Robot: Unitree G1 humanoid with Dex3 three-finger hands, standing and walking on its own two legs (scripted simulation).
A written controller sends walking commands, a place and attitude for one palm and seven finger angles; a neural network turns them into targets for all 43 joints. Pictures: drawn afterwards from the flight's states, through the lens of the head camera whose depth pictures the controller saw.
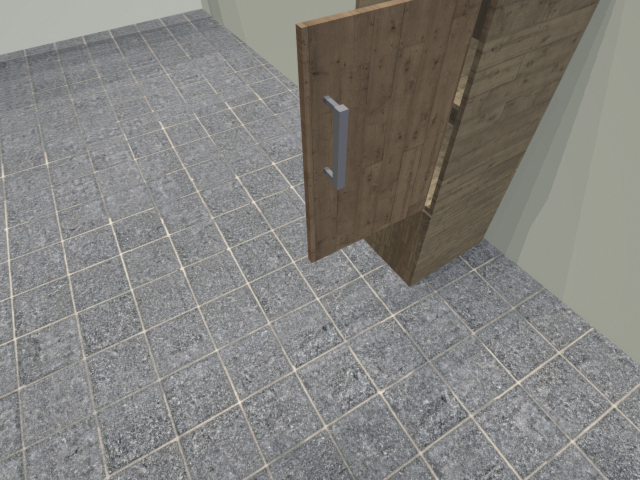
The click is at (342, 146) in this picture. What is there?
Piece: cupboard door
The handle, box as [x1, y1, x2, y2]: [323, 95, 348, 189]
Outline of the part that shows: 327,95 323,97 323,101 334,111 333,171 332,172 327,167 323,168 323,171 331,179 334,187 338,189 344,186 348,109 342,104 339,105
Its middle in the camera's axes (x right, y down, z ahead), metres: +0.02 -0.18 +0.73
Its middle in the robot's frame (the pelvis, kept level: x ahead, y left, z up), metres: +0.68 +0.01 +0.02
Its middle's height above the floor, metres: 0.81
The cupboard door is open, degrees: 87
